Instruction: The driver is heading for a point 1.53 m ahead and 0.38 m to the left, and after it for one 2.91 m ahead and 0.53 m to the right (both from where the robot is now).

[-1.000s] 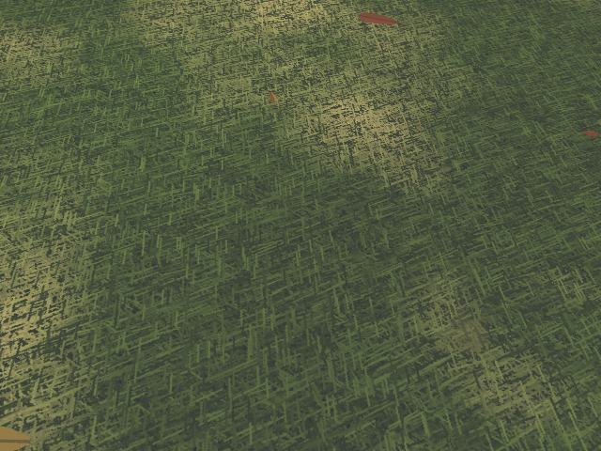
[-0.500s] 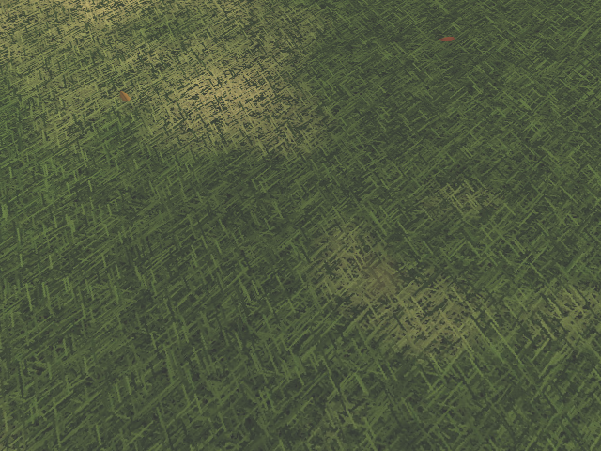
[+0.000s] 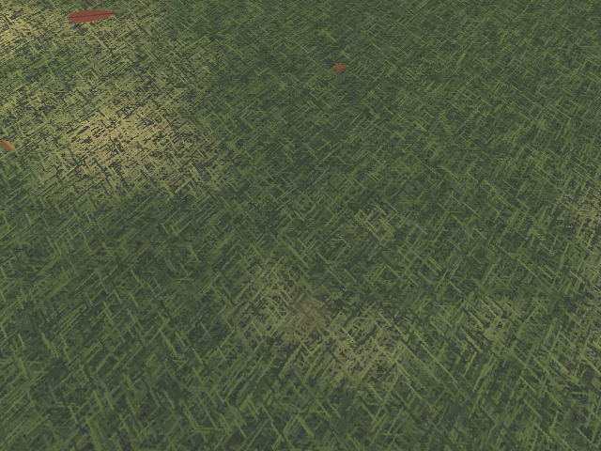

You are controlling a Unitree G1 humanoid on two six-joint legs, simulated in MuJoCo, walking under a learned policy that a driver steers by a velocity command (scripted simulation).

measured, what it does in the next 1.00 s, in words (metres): walks ahead, turning left: right foot, then left foot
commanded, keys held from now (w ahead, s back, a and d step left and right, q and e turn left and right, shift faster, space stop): no key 0.04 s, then q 0.18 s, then w+q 0.60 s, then w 0.14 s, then w+e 0.04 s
